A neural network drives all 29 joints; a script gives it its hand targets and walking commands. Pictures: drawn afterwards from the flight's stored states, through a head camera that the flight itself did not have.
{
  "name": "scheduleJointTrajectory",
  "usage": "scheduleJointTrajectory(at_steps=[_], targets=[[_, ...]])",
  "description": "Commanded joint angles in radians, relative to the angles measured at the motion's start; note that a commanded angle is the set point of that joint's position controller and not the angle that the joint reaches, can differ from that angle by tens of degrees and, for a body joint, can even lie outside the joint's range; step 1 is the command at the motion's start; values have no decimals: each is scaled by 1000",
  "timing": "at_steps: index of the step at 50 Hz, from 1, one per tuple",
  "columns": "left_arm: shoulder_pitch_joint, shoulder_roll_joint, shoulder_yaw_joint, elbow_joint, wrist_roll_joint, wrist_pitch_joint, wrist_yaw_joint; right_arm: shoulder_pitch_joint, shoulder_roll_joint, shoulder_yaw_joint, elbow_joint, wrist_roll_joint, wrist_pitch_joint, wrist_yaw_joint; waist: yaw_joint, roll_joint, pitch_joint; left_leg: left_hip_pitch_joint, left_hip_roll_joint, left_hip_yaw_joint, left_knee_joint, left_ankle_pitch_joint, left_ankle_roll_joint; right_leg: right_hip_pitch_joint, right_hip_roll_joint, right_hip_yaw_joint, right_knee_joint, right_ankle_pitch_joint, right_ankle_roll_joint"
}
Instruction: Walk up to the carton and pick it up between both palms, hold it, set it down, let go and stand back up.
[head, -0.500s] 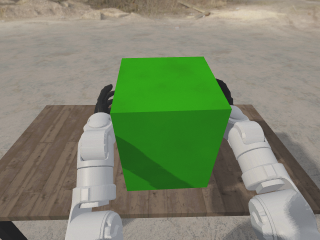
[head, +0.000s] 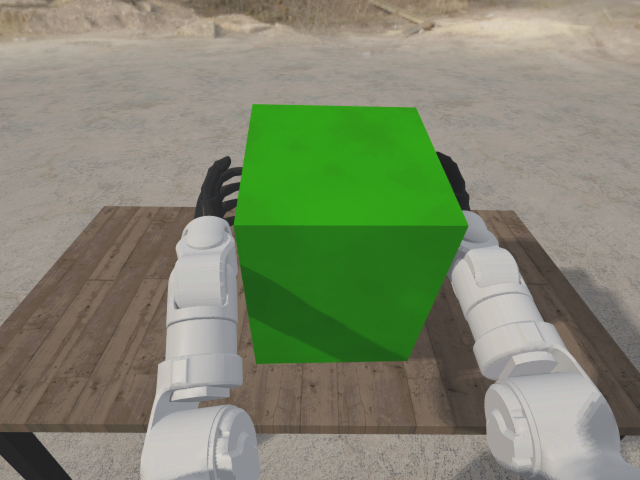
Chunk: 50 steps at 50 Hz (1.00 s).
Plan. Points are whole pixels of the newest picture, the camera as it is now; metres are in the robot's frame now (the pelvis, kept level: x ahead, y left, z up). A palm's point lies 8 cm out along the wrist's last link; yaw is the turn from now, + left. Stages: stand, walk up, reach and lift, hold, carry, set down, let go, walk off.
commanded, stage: set down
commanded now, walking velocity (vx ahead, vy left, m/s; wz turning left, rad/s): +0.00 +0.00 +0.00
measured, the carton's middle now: (333, 239) +0.37 +0.01 +0.19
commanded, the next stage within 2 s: none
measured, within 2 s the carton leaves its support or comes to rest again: neither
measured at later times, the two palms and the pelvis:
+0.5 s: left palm (225, 255) +0.37 +0.15 +0.16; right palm (439, 245) +0.40 -0.14 +0.16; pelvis +0.01 -0.02 +0.00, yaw +1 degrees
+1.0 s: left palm (227, 275) +0.37 +0.15 +0.13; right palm (431, 256) +0.42 -0.14 +0.13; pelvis +0.01 -0.03 +0.00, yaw +0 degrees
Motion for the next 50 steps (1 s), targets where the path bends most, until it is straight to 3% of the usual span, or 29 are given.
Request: scheduleJointTrajectory(at_steps=[1, 4, 5, 8, 9, 12, 14, 20, 22, 24, 27, 30, 32, 36, 37, 38, 41, 45, 50], targets=[[-630, -474, -387, -18, -81, -86, -166, -727, 544, 186, -217, -50, -167, 114, -1, 10, -261, 167, 6, 74, -59, 171, -9, -8, 4, -84, -62, 50, 62], [-648, -495, -434, -79, -103, -127, -164, -741, 539, 211, -265, -54, -237, 120, 2, 28, -364, 230, 6, 81, -19, 337, -27, 24, 9, -98, -50, 162, 59], [-661, -505, -464, -99, -106, -141, -157, -741, 551, 231, -275, -47, -257, 119, -2, 58, -393, 246, 4, 84, 2, 394, -38, 35, 6, -94, -41, 222, 57], [-638, -511, -507, -98, -113, -159, -144, -737, 551, 260, -303, -52, -289, 113, -12, 43, -389, 239, 4, 81, 9, 399, -32, 46, 1, -97, -34, 272, 65], [-652, -523, -528, -148, -134, -170, -139, -756, 565, 286, -353, -41, -304, 111, 2, 37, -449, 243, 3, 77, 22, 432, -31, 69, -2, -97, -22, 321, 70], [-618, -530, -559, -159, -138, -179, -122, -758, 565, 343, -383, -18, -314, 102, 19, 55, -501, 233, -3, 67, 42, 467, -34, 105, -8, -86, 1, 416, 74], [-639, -533, -583, -184, -157, -192, -110, -739, 562, 346, -373, -17, -314, 103, 8, 52, -510, 223, 0, 59, 35, 430, -37, 76, -9, -85, 0, 384, 78], [-589, -514, -526, -121, -122, -169, -100, -707, 544, 287, -301, -59, -295, 122, 33, 44, -414, 156, 3, 74, -10, 272, -16, 29, -20, -81, -18, 233, 71], [-600, -527, -539, -133, -135, -176, -96, -712, 543, 272, -295, -59, -304, 126, 22, 59, -458, 173, 5, 73, 3, 307, -27, 30, -19, -83, -13, 271, 67], [-608, -522, -530, -138, -135, -186, -89, -706, 533, 272, -271, -52, -308, 132, 30, 62, -490, 194, 7, 65, 15, 359, -36, 36, -13, -86, -7, 310, 66], [-574, -508, -492, -102, -121, -192, -92, -691, 543, 276, -246, -64, -304, 132, 37, 12, -441, 157, 3, 68, 6, 343, -19, 70, -18, -78, -1, 370, 82], [-557, -509, -457, -81, -97, -199, -89, -652, 522, 233, -170, -75, -303, 147, 47, 47, -402, 153, 8, 73, -10, 329, -30, 38, -15, -85, -6, 306, 72], [-544, -513, -458, -75, -93, -202, -83, -651, 515, 223, -164, -87, -313, 155, 45, 47, -388, 171, 12, 76, -2, 358, -37, 13, -10, -89, -11, 312, 65], [-523, -503, -434, -68, -93, -216, -82, -685, 518, 255, -206, -79, -339, 155, 78, 19, -448, 138, 9, 81, 12, 392, -24, 71, -18, -81, 12, 433, 76], [-542, -511, -451, -79, -110, -226, -81, -710, 526, 262, -234, -84, -347, 153, 70, -1, -482, 130, 9, 80, 11, 375, -21, 78, -19, -80, 15, 456, 83], [-571, -513, -464, -94, -115, -243, -76, -689, 534, 257, -205, -86, -349, 153, 61, 19, -493, 121, 10, 77, 9, 371, -29, 78, -22, -76, 21, 464, 82], [-584, -520, -471, -80, -117, -266, -65, -694, 551, 262, -210, -96, -364, 157, 69, 17, -514, 111, 10, 80, 10, 368, -25, 85, -28, -70, 29, 512, 84], [-573, -536, -475, -62, -109, -283, -53, -672, 533, 230, -166, -111, -371, 164, 67, 46, -527, 117, 12, 80, 6, 364, -40, 62, -25, -75, 21, 463, 75], [-625, -535, -459, -48, -111, -315, -30, -662, 540, 184, -95, -139, -381, 185, 78, 43, -526, 116, 27, 86, 1, 353, -39, 0, -18, -83, 7, 375, 62]])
